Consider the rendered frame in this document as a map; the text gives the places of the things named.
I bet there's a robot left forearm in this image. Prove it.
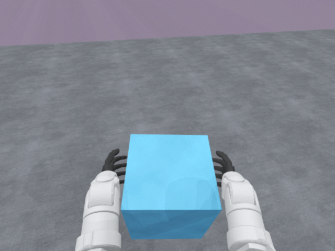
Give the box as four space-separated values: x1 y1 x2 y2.
75 170 121 251

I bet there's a robot left hand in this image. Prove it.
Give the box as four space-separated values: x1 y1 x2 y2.
102 149 127 184

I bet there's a robot right forearm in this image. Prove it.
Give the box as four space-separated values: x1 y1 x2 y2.
221 172 276 251

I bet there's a carton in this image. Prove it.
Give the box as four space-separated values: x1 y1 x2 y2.
121 134 222 239

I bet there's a robot right hand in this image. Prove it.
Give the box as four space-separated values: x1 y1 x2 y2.
212 151 235 187

